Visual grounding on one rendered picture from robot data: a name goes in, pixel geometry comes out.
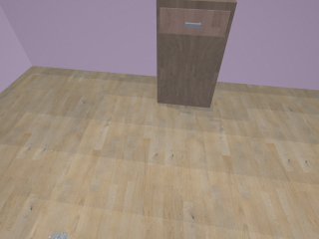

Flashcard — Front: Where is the drawer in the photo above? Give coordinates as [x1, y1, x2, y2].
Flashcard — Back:
[159, 7, 231, 37]

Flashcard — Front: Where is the cabinet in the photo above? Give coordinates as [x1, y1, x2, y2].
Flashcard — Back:
[157, 0, 237, 108]

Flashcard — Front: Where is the handle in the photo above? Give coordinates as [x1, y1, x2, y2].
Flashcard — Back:
[184, 21, 201, 29]

